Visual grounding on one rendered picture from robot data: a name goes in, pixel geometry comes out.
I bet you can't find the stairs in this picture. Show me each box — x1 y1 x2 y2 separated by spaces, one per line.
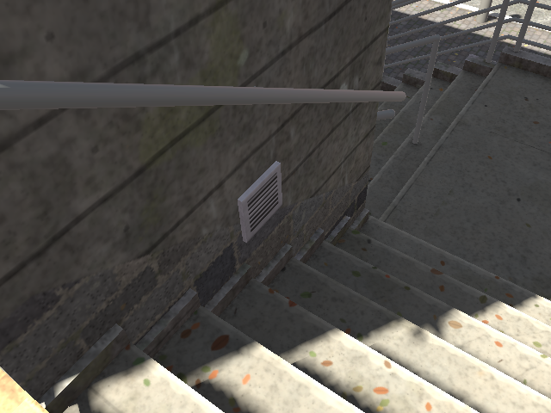
365 70 486 219
63 216 551 413

